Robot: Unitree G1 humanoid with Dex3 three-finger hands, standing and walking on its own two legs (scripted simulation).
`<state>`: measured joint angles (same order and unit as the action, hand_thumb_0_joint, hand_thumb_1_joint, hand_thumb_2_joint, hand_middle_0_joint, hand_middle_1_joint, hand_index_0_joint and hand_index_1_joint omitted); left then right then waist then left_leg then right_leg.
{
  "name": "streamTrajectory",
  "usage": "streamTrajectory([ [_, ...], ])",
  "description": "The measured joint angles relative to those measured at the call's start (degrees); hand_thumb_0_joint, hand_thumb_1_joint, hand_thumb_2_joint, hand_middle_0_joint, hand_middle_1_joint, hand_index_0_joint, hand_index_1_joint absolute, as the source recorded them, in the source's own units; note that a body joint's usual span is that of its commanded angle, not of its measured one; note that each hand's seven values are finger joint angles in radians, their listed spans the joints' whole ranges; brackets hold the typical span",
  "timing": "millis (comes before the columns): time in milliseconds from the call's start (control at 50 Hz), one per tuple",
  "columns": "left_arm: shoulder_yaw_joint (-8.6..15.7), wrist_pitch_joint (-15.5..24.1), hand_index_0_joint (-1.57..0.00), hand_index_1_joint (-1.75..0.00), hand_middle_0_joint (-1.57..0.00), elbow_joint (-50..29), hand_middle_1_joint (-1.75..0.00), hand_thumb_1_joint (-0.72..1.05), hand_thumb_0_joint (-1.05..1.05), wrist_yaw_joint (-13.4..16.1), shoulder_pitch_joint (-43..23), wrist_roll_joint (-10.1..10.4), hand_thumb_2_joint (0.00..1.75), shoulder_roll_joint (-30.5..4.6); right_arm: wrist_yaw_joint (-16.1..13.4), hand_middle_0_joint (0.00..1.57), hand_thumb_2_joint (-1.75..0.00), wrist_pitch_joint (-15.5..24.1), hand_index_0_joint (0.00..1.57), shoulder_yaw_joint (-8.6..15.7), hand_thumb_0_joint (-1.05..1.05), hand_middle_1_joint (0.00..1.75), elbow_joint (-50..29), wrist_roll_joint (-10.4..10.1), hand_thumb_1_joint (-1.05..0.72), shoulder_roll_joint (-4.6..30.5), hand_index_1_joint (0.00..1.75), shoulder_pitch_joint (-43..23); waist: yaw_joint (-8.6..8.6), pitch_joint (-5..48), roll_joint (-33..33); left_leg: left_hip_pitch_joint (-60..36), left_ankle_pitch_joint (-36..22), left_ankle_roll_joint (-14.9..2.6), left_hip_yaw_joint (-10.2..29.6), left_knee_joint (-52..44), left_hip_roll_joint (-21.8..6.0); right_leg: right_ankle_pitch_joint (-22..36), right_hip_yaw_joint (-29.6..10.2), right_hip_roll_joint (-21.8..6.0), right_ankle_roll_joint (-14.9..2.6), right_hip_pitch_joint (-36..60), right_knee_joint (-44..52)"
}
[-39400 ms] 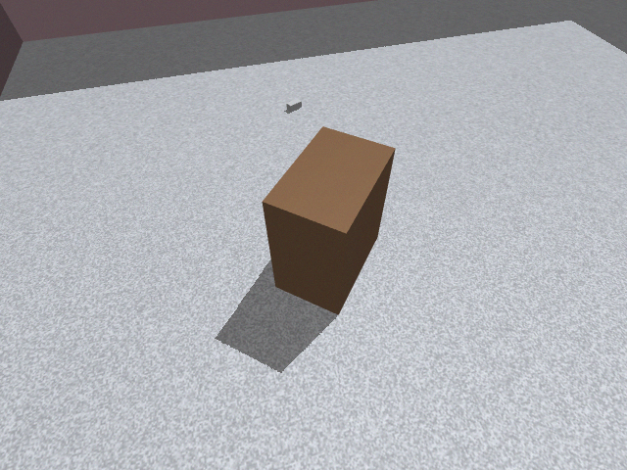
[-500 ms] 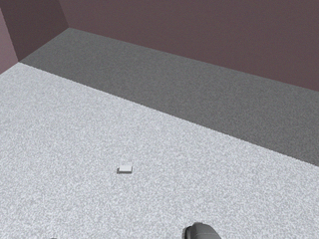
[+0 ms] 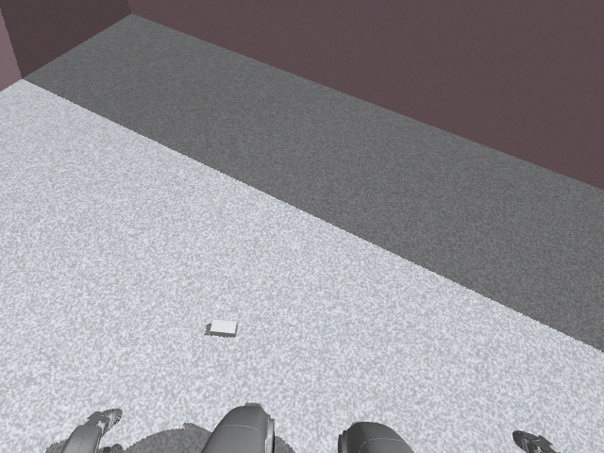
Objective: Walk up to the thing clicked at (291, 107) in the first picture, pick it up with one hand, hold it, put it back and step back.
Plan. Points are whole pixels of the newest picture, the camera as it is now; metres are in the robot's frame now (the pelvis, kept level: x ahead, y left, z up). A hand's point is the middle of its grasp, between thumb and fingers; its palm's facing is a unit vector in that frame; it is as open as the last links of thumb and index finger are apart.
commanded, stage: walk up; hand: left
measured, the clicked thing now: (224, 328) +0.47 +0.26 -0.73
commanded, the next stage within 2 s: none
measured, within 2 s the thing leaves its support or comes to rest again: neither
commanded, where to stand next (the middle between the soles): +0.10 +0.01 m, yaw +2 degrees
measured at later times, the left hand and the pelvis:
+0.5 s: hand out of the picture +0.03 +0.26 -0.13, palm faces +0.01 -0.90 -0.43, open 7.4 cm; pelvis -0.04 -0.02 +0.01, yaw +0 degrees
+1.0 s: hand out of the picture +0.01 +0.26 -0.13, palm faces +0.03 -0.94 -0.33, open 7.4 cm; pelvis -0.05 -0.01 +0.03, yaw +2 degrees
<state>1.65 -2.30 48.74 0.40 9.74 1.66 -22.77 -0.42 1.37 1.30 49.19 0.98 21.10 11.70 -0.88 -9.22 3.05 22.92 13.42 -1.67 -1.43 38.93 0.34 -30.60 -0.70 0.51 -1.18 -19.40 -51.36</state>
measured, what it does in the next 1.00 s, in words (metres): steps on the spot: right foot, then left foot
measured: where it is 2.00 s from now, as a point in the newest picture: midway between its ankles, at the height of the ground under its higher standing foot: outside the picture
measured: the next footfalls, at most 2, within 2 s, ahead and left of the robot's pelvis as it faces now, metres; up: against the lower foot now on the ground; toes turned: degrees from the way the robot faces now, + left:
right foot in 0.22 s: -0.02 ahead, -0.15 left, +0.00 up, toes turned -1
left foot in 0.42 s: +0.04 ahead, +0.12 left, +0.00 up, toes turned -1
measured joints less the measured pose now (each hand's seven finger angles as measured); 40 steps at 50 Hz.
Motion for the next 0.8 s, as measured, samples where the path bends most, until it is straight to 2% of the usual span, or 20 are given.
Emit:
streamTrajectory([
  [40, 0.06, -0.55, -0.2, -0.3, -0.2, 0.81, -0.3, 0.9, 0.0, 0.04, -0.5, -0.04, 0.9, -0.17, -0.11, 0.2, -0.9, -0.25, 0.2, -0.36, 0.0, 0.3, -0.48, -0.06, -0.91, -0.48, 0.3, -1.28, 0.37, -0.18, 0.03, 0.23, -0.45, 0.04, 0.37, -0.46, -0.53, -2.22, -1.65, 1.27, -0.23, -1.44, -5.11],
  [100, 0.26, -0.59, -0.2, -0.3, -0.2, 1.87, -0.3, 0.9, 0.0, -0.17, -0.59, -0.19, 0.9, -0.2, -0.2, 0.21, -0.9, -0.53, 0.2, -0.55, 0.0, 0.3, -1.38, -0.06, -0.9, -0.43, 0.3, -3.0, 0.42, 0.2, -0.4, 1.22, -1.32, 0.35, 0.45, -1.15, -1.27, -1.86, -2.99, 1.32, -0.31, -1.96, -7.23],
  [160, 0.37, 0.09, -0.2, -0.3, -0.2, 2.94, -0.3, 0.9, 0.0, -0.28, 0.12, -0.51, 0.9, -0.23, 0.03, 0.21, -0.9, -1.02, 0.2, -0.36, 0.0, 0.3, -2.03, 0.37, -0.9, 0.11, 0.3, -4.66, 0.13, 0.64, -1.25, 2.39, -1.59, 0.79, 0.13, -0.67, -1.96, -0.88, -1.98, -0.37, 0.4, 0.63, -0.92],
  [200, 0.46, 0.9, -0.2, -0.3, -0.2, 3.91, -0.3, 0.9, 0.0, -0.18, 0.94, -0.81, 0.9, -0.27, 0.35, 0.21, -0.9, -1.56, 0.21, -0.24, 0.0, 0.3, -2.27, 0.52, -0.9, 0.6, 0.3, -5.55, -0.13, 1.09, -2.02, 3.41, -1.15, 1.19, -0.12, 0.87, -2.51, 2.31, -0.81, -1.22, 0.79, 4.01, 7.72],
  [220, 0.62, 1.41, -0.2, -0.3, -0.2, 4.72, -0.3, 0.9, 0.0, 0.02, 1.09, -1.06, 0.9, 0.1, 0.5, 0.21, -0.9, -1.93, 0.2, -0.12, 0.0, 0.3, -2.14, 0.45, -0.9, 1.07, 0.3, -6.08, -0.16, 0.9, -3.28, 3.82, -0.7, 1.51, 0.37, 2.16, -3.23, 5.34, -0.16, -0.69, 1.45, 5.46, 10.83],
  [260, 0.47, 2.15, -0.2, -0.3, -0.2, 6.06, -0.3, 0.91, 0.0, 0.29, 1.48, -1.98, 0.9, 1.51, 0.63, 0.21, -0.9, -2.92, 0.2, 0.35, 0.0, 0.3, -1.16, -0.06, -0.9, 1.91, 0.3, -6.38, 0.42, 0.68, -7.02, 3.77, -0.52, 1.39, 2.94, 3.36, -4.59, 6.65, 1.92, 1.24, 1.64, 7.33, 12.47],
  [300, 0.09, 2.52, -0.2, -0.3, -0.2, 6.41, -0.3, 0.9, 0.0, 0.14, 3.16, -2.76, 0.9, 1.47, 0.69, 0.2, -0.9, -3.86, 0.2, 0.46, 0.0, 0.3, 0.24, -0.34, -0.9, 1.43, 0.3, -5.72, -0.62, 2.59, -6.26, 3.65, 7.15, 1.14, 4.07, 5.73, -2.2, 6.32, 1.01, 0.08, 1.33, 6.73, 11.83],
  [340, 0.15, 2.5, -0.2, -0.3, -0.2, 6.97, -0.3, 0.9, 0.0, 0.15, 4.29, -2.99, 0.9, 1.31, 1.04, 0.2, -0.9, -4.02, 0.2, 0.51, 0.0, 0.3, 1.33, -0.47, -0.91, 1.24, 0.3, -5.23, -1.35, 3.59, -5.04, 2.06, 10.63, 0.91, 4.15, 7.79, -0.39, 6.46, -0.46, -1.45, 1.29, 6.53, 11.88],
  [380, 0.2, 2.71, -0.2, -0.3, -0.21, 7.47, -0.3, 0.9, 0.0, 0.24, 4.45, -2.96, 0.9, 1.35, 1.26, 0.2, -0.9, -3.44, 0.2, 0.74, 0.0, 0.3, 2.06, -0.77, -0.91, 1.62, 0.3, -4.66, -0.66, 4.06, -5.15, -0.44, 8.48, 0.36, 4.14, 5.32, -0.12, 6.89, -0.19, -2.4, 1.74, 6.5, 12.48],
  [420, 0.17, 2.97, -0.2, -0.3, -0.21, 7.43, -0.3, 0.9, 0.0, 0.18, 3.79, -2.72, 0.9, 1.25, 1.28, 0.2, -0.9, -2.73, 0.2, 0.95, 0.0, 0.3, 2.85, -0.8, -0.91, 2.15, 0.3, -4.08, -0.05, 4.0, -5.84, -3.79, 2.0, 0.26, 3.64, 0.11, -0.93, 6.86, 0.61, -2.69, 2.2, 6.01, 12.12],
  [460, 0.28, 2.98, -0.2, -0.3, -0.21, 7.09, -0.3, 0.9, 0.0, 0.16, 1.85, -2.44, 0.9, 0.73, 1.02, 0.2, -0.9, -2.28, 0.2, 1.09, 0.0, 0.3, 4.33, -0.63, -0.91, 1.77, 0.3, -4.13, 0.09, 2.68, -4.8, -5.22, 2.75, 2.51, 3.3, -2.66, -0.08, 6.69, 0.88, -4.03, 2.64, 5.63, 11.18],
  [500, 0.32, 3.14, -0.2, -0.3, -0.21, 6.38, -0.3, 0.9, 0.0, 0.22, 0.48, -2.09, 0.9, 0.55, 1.19, 0.2, -0.9, -2.03, 0.2, 0.66, 0.0, 0.3, 5.61, -0.47, -0.91, 1.27, 0.3, -4.21, -0.53, 1.96, -4.26, -5.18, 2.09, 2.99, 3.03, -3.11, -0.02, 7.55, 0.6, -4.13, 2.77, 5.54, 11.77],
  [560, -0.15, 3.45, -0.2, -0.3, -0.2, 7.13, -0.3, 0.9, 0.0, 0.16, -0.82, -2.2, 0.9, 0.84, 1.46, 0.2, -0.9, -2.35, 0.2, 0.05, 0.0, 0.3, 7.58, -0.73, -0.91, 0.46, 0.3, -4.43, -0.17, 2.48, -4.81, -5.24, 1.35, 3.09, 3.87, -3.48, -1.05, 9.65, 1.43, -3.01, 2.76, 7.06, 15.02],
  [680, -1.02, 2.73, -0.2, -0.3, -0.2, 9.55, -0.3, 0.9, 0.0, -0.54, -2.4, -2.18, 0.9, 1.6, 2.01, 0.2, -0.9, -2.13, 0.2, -1.01, 0.01, 0.3, 10.37, -0.35, -0.91, -0.68, 0.3, -3.87, 1.03, 5.53, -3.53, -6.88, -0.81, 2.63, 3.92, -7.05, -0.74, 12.19, 1.63, -3.29, 2.81, 9.15, 19.46],
  [800, -0.86, 3.1, -0.2, -0.3, -0.2, 11.52, -0.3, 0.9, 0.0, -1.05, -3.64, -2.05, 0.9, 1.75, 2.13, 0.2, -0.9, -1.61, 0.2, -1.58, 0.0, 0.3, 12.53, 0.1, -0.91, -1.44, 0.3, -3.65, 1.28, 6.78, -2.56, -7.6, -3.05, 2.54, 4.51, -10.72, -0.9, 15.03, 2.32, -3.03, 2.61, 10.68, 24.51],
])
